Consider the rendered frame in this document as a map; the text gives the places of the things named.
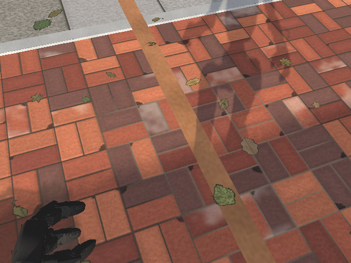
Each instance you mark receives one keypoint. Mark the left robot hand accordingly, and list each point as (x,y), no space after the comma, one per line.
(35,240)

